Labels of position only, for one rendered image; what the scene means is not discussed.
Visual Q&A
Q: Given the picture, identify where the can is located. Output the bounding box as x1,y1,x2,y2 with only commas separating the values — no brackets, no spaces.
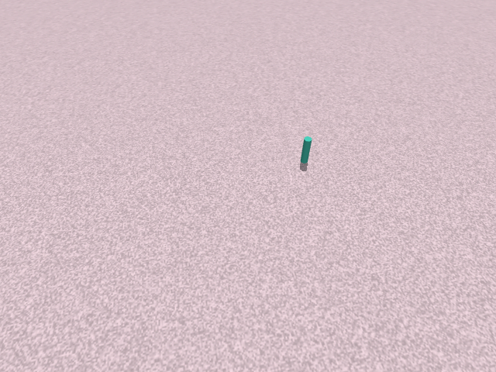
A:
301,136,312,164

